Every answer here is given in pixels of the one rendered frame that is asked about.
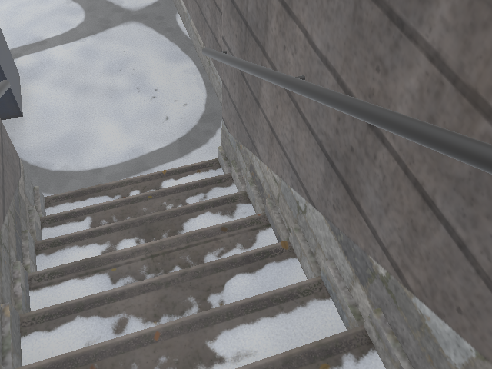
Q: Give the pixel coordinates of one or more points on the stairs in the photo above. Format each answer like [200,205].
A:
[175,270]

